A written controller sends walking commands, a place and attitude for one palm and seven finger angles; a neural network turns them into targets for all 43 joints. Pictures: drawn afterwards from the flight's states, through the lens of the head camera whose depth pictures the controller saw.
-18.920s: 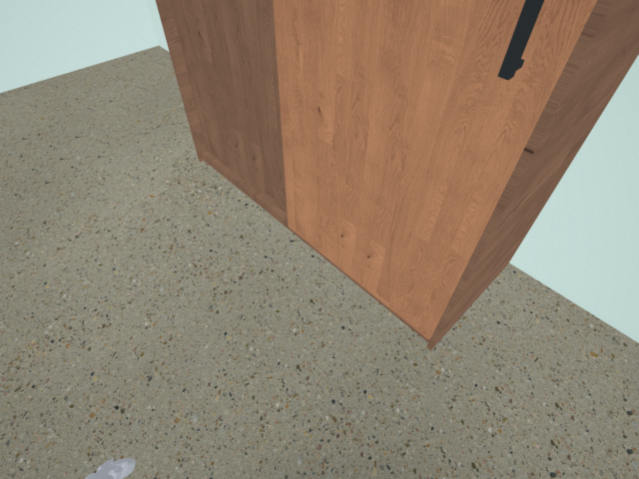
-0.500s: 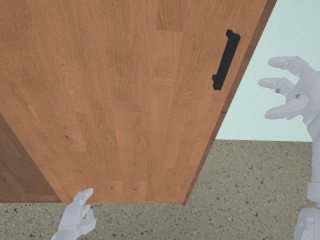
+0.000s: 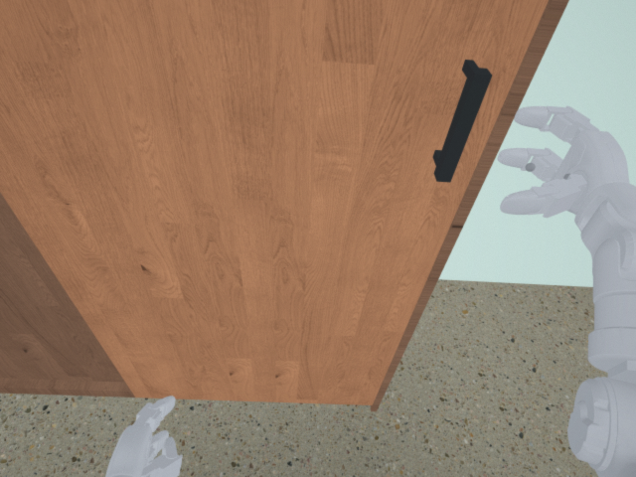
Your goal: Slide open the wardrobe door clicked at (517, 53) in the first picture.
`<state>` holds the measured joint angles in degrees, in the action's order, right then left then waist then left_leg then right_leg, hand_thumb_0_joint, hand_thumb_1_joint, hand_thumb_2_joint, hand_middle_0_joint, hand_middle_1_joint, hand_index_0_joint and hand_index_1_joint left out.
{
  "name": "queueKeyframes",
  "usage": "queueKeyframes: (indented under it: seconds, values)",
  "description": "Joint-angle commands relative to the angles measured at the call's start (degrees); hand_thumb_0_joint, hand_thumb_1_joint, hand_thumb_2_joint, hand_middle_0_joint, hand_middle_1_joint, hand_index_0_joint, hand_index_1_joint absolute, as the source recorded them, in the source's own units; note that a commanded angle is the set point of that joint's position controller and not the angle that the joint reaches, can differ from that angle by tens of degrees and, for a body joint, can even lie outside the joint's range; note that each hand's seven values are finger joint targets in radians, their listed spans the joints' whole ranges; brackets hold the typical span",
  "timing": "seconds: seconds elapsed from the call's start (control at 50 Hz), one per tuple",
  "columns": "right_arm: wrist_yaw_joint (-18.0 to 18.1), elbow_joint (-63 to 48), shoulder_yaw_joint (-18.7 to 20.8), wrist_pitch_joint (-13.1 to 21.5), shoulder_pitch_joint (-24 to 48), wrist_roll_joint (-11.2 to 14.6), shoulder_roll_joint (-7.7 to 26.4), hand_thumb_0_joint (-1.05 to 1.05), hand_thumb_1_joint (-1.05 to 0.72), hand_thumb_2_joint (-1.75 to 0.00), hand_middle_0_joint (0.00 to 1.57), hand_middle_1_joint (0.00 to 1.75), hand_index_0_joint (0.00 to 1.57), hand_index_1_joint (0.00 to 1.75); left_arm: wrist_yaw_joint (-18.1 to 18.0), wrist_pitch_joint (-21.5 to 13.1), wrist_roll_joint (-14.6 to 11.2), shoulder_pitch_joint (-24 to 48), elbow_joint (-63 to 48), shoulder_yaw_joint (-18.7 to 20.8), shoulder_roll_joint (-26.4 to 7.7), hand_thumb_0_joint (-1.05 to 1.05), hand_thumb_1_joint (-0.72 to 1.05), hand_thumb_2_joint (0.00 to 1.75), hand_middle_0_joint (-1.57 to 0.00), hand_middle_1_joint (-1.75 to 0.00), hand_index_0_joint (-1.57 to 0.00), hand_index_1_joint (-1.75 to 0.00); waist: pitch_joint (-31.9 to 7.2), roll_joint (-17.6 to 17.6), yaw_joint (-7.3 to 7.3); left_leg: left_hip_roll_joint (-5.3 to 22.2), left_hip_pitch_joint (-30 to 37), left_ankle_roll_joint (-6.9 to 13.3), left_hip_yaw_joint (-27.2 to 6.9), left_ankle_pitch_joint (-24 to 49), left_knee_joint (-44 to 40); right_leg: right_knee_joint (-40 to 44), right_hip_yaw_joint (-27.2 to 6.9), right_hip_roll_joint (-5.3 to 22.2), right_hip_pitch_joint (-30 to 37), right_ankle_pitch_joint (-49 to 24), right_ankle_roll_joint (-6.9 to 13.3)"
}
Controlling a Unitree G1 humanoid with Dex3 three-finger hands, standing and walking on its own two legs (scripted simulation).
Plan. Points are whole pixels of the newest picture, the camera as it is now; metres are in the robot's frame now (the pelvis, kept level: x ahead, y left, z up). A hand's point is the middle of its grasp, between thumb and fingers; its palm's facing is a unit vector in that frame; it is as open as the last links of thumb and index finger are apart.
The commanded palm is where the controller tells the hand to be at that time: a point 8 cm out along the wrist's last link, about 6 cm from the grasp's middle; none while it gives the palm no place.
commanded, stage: move the hooked fingers beside the handle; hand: right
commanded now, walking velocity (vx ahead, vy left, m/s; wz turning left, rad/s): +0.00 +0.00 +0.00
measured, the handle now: (456, 123) +0.48 -0.13 +0.25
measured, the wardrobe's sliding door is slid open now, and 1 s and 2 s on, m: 0.00 0.00 0.00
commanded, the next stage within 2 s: feel for the door with the fingertips in 1.50 s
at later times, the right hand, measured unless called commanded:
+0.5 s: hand (511, 166) +0.41 -0.18 +0.24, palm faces +0.00 +1.00 -0.04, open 14.0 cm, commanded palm +0.39 -0.23 +0.25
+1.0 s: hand (509, 153) +0.42 -0.18 +0.25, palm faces -0.02 +1.00 -0.02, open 14.0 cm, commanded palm +0.39 -0.23 +0.25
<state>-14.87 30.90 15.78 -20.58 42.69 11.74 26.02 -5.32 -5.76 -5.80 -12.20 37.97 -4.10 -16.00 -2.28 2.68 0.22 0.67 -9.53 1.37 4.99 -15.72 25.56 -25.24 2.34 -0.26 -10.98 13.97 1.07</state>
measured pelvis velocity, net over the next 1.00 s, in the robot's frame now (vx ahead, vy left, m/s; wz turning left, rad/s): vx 0.00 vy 0.00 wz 0.03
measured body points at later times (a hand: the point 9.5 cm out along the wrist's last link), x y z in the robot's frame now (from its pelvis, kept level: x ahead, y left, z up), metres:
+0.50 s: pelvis +0.00 +0.00 +0.00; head -0.02 +0.02 +0.45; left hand +0.12 +0.25 -0.11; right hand +0.41 -0.24 +0.24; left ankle -0.02 +0.10 -0.74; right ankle -0.01 -0.11 -0.74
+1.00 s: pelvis +0.00 +0.00 +0.00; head -0.01 +0.02 +0.45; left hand +0.13 +0.25 -0.10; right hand +0.42 -0.23 +0.25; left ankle -0.02 +0.10 -0.74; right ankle -0.01 -0.11 -0.74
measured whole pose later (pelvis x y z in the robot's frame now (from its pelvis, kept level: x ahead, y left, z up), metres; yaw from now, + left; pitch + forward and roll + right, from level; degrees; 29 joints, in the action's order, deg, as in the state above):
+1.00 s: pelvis +0.00 +0.00 +0.00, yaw +2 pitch +0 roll +0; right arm -13.5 34.3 17.2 -14.7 43.5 11.1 23.9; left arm -4.5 -4.5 -5.4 -15.6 37.9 -3.7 -15.6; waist -3.1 2.5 1.0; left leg -0.1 -9.3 1.7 3.6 -15.2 24.5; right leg -23.8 3.6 0.4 -9.9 13.7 0.8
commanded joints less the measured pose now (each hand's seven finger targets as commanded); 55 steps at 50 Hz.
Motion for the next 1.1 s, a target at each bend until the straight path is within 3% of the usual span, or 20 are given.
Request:
queueKeyframes:
  seconds: [0.0, 0.04, 0.12, 0.14, 0.18, 0.24, 0.26, 0.32, 0.36, 0.48, 0.58, 0.64, 0.66, 0.74, 0.82, 0.88, 0.94, 1.02, 1.04, 1.08]
  values:
    - [0.7, -15.2, 2.5, 6.6, 33.5, 0.9, 12.1, 0.0, 0.5, -0.3, 0.3, 1.2, 0.3, 1.2, -0.4, -3.2, 0.4, 4.9, -8.5, 2.9, -6.8, 0.0, 0.9, 0.9, -0.2, -0.3, -0.2, -0.3, -18.8, -0.3, 1.17, 0.4, 0.6, 0.8, -3.2, 19.9, -2.7, 1.1, -4.4, 0.5, 12.1, -16.8, 1.7]
    - [0.9, -15.7, 2.4, 8.3, 35.0, 1.5, 10.9, 0.0, 0.5, -0.3, 0.3, 1.2, 0.3, 1.2, -0.5, -3.6, 0.5, 4.8, -8.4, 2.8, -6.5, 0.0, 0.9, 0.9, -0.2, -0.3, -0.2, -0.3, -21.0, -0.2, 1.11, 0.2, 1.5, 0.8, -3.2, 21.7, -2.2, 0.8, -4.4, 0.5, 13.3, -18.6, 1.6]
    - [2.4, -6.9, 2.7, 8.3, 34.7, 1.1, 10.4, 0.0, 0.5, -0.3, 0.3, 1.2, 0.3, 1.2, -0.4, -3.3, 0.5, 3.3, -6.3, 2.7, -6.8, 0.0, 0.9, 0.9, -0.2, -0.3, -0.2, -0.3, -15.0, -2.8, 1.19, 0.0, -0.8, 0.6, -3.0, 18.6, -3.1, 1.8, -4.1, 0.7, 9.6, -15.2, 1.6]
    - [3.1, -3.6, 4.9, 7.6, 32.4, 0.4, 12.8, 0.0, 0.5, -0.3, 0.3, 1.2, 0.3, 1.2, -0.4, -3.0, 0.6, 2.8, -6.0, 2.8, -7.0, 0.0, 0.9, 0.9, -0.2, -0.3, -0.2, -0.3, -13.7, -2.8, 0.5, 0.1, -0.6, 0.7, -3.0, 17.7, -3.1, 2.2, -4.1, 0.7, 7.9, -14.2, 1.5]
    - [4.0, -2.2, 6.2, 7.0, 30.2, -1.1, 14.7, 0.0, 0.5, -0.3, 0.3, 1.2, 0.3, 1.2, -0.1, -2.1, 0.7, 2.6, -6.6, 2.8, -7.2, 0.0, 0.9, 0.9, -0.2, -0.3, -0.2, -0.3, -13.8, -1.8, -0.54, 0.4, 1.0, 0.9, -3.3, 19.0, -2.9, 2.6, -3.6, 0.6, 6.6, -15.3, 1.5]
    - [4.1, -3.4, 5.5, 7.2, 27.1, -2.1, 14.0, 0.0, 0.5, -0.3, 0.3, 1.2, 0.3, 1.2, 0.3, -1.4, 0.7, 2.4, -8.1, 3.1, -6.9, 0.0, 0.9, 0.9, -0.2, -0.3, -0.2, -0.3, -14.9, -1.8, -0.85, 0.6, 2.9, 0.8, -3.4, 21.5, -2.3, 2.5, -3.0, 0.7, 6.1, -16.9, 1.5]
    - [3.7, -4.5, 4.8, 7.9, 26.5, -1.8, 13.2, 0.0, 0.5, -0.3, 0.3, 1.2, 0.3, 1.2, 0.5, -1.2, 0.8, 2.2, -8.4, 3.4, -7.1, 0.0, 0.9, 0.9, -0.2, -0.3, -0.2, -0.3, -15.8, -3.9, -0.77, 0.6, 3.7, 0.8, -3.2, 22.8, -2.3, 2.3, -3.1, 1.0, 6.7, -18.2, 1.7]
    - [2.6, -8.7, 6.6, 8.8, 24.5, -0.9, 14.2, 0.0, 0.5, -0.3, 0.3, 1.2, 0.3, 1.2, 0.5, -1.3, 0.7, 2.6, -9.7, 3.6, -7.0, 0.0, 0.9, 0.9, -0.2, -0.3, -0.2, -0.3, -18.2, -4.4, -1.15, 0.5, 5.4, 0.6, -3.6, 24.7, -2.0, 2.3, -2.7, 0.9, 7.6, -18.9, 2.0]
    - [1.7, -10.7, 4.8, 8.8, 24.8, 0.0, 12.2, 0.0, 0.5, -0.3, 0.3, 1.2, 0.3, 1.2, 0.4, -1.2, 0.5, 3.1, -9.9, 3.7, -7.0, 0.0, 0.9, 0.9, -0.2, -0.3, -0.2, -0.3, -17.1, -4.6, -0.72, 0.4, 4.5, 0.5, -3.4, 23.5, -2.4, 2.3, -2.6, 1.1, 8.2, -18.2, 2.1]
    - [1.9, -17.4, 1.0, 8.9, 34.8, 0.5, 9.2, 0.0, 0.5, -0.3, 0.3, 1.2, 0.3, 1.2, -0.1, -2.8, 0.2, 4.1, -8.9, 3.2, -6.6, 0.0, 0.9, 0.9, -0.2, -0.3, -0.2, -0.3, -14.5, 2.0, 1.53, -0.3, -1.2, 0.7, -3.6, 17.4, -4.3, 2.2, -3.4, 0.7, 11.6, -14.4, 2.1]
    - [2.9, -9.5, 3.1, 7.3, 33.4, 0.7, 11.1, 0.0, 0.5, -0.3, 0.3, 1.2, 0.3, 1.2, -0.7, -2.8, 0.4, 3.7, -7.0, 2.9, -6.9, 0.0, 0.9, 0.9, -0.2, -0.3, -0.2, -0.3, -13.1, -2.9, 1.32, -0.3, -1.0, 0.4, -3.8, 14.4, -5.0, 2.7, -3.4, 0.5, 8.7, -10.7, 2.2]
    - [3.3, -2.8, 1.4, 6.5, 34.3, -0.2, 9.7, 0.0, 0.5, -0.3, 0.3, 1.2, 0.3, 1.2, -0.7, -2.6, 0.3, 2.5, -6.1, 2.9, -6.9, 0.0, 0.9, 0.9, -0.2, -0.3, -0.2, -0.3, -11.1, -2.9, 1.86, -0.1, -2.6, 0.3, -3.6, 12.6, -4.9, 3.0, -3.5, 0.5, 6.7, -8.7, 2.0]
    - [3.4, -0.9, 1.7, 6.6, 32.9, -0.8, 10.7, 0.0, 0.5, -0.3, 0.3, 1.2, 0.3, 1.2, -0.6, -2.3, 0.4, 2.1, -5.9, 3.1, -7.3, 0.0, 0.9, 0.9, -0.2, -0.3, -0.2, -0.3, -11.6, -4.6, 1.61, 0.0, -2.1, 0.3, -3.8, 12.9, -5.0, 2.8, -3.3, 0.7, 6.6, -9.2, 2.1]
    - [3.1, -3.2, 3.1, 9.0, 34.5, -1.2, 12.5, 0.0, 0.5, -0.3, 0.3, 1.2, 0.3, 1.2, -0.1, -2.2, 0.5, 2.0, -7.7, 3.1, -6.8, 0.0, 0.9, 0.9, -0.2, -0.3, -0.2, -0.3, -17.1, -1.6, 0.8, 0.4, 1.9, 0.6, -4.3, 18.9, -3.3, 2.2, -3.1, 0.2, 7.7, -13.5, 2.0]
    - [2.1, -9.6, 5.4, 12.1, 32.4, -0.5, 14.3, 0.0, 0.5, -0.3, 0.3, 1.2, 0.3, 1.2, 0.4, -2.4, 0.7, 2.6, -9.2, 3.2, -6.5, 0.0, 0.9, 0.9, -0.2, -0.3, -0.2, -0.3, -21.2, -2.6, -0.29, 0.4, 6.1, 0.6, -4.4, 26.2, -2.2, 1.5, -2.8, 0.4, 9.8, -19.1, 2.2]
    - [1.3, -9.4, 5.3, 11.2, 30.0, 0.4, 13.4, 0.0, 0.5, -0.3, 0.3, 1.2, 0.3, 1.2, 0.4, -2.1, 0.4, 3.4, -9.4, 3.1, -6.6, 0.0, 0.9, 0.9, -0.2, -0.3, -0.2, -0.3, -17.6, -4.5, -0.42, 0.2, 4.8, 0.2, -4.2, 25.1, -2.9, 2.0, -2.2, 0.4, 8.3, -17.3, 2.5]
    - [1.4, -7.8, 6.0, 8.6, 26.8, 0.1, 13.8, 0.0, 0.5, -0.3, 0.3, 1.2, 0.3, 1.2, 0.4, -1.9, 0.3, 3.3, -9.1, 3.2, -6.9, 0.0, 0.9, 0.9, -0.2, -0.3, -0.2, -0.3, -13.9, -2.7, -0.78, 0.1, 2.4, 0.4, -3.9, 22.6, -3.3, 2.4, -2.3, 0.5, 7.1, -15.6, 2.2]
    - [1.2, -13.8, 3.9, 7.1, 26.3, -0.1, 11.7, 0.0, 0.5, -0.3, 0.3, 1.2, 0.3, 1.2, 0.6, -1.5, 0.2, 4.0, -10.1, 3.3, -6.7, 0.0, 0.9, 0.9, -0.2, -0.3, -0.2, -0.3, -15.9, -0.3, -0.55, 0.1, 3.1, 0.6, -3.8, 24.6, -2.9, 1.8, -2.3, 0.3, 9.2, -18.8, 2.1]
    - [0.9, -15.0, 1.5, 7.0, 27.9, 0.3, 8.9, 0.0, 0.5, -0.3, 0.3, 1.2, 0.3, 1.2, 0.6, -1.6, 0.1, 4.4, -10.1, 3.3, -6.5, 0.0, 0.9, 0.9, -0.2, -0.3, -0.2, -0.3, -15.4, -0.3, 0.29, -0.1, 1.8, 0.5, -3.6, 23.8, -3.1, 1.7, -2.3, 0.4, 10.0, -18.4, 2.2]
    - [0.7, -17.1, 1.3, 7.4, 29.4, 1.1, 8.6, 0.0, 0.5, -0.3, 0.3, 1.2, 0.3, 1.2, 0.4, -1.9, 0.2, 4.5, -9.9, 3.4, -6.6, 0.0, 0.9, 0.9, -0.2, -0.3, -0.2, -0.3, -16.5, -2.0, 0.72, -0.5, 1.2, 0.5, -3.4, 22.8, -3.3, 1.5, -2.8, 0.7, 11.5, -18.2, 2.3]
